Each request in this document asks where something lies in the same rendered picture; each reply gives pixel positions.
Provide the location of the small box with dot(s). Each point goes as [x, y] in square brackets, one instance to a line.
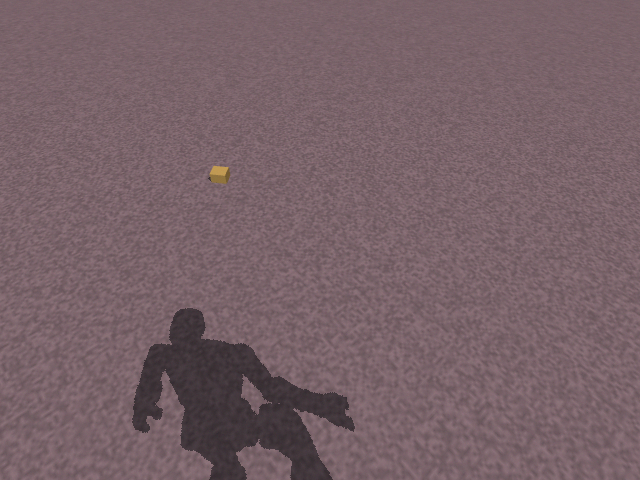
[220, 174]

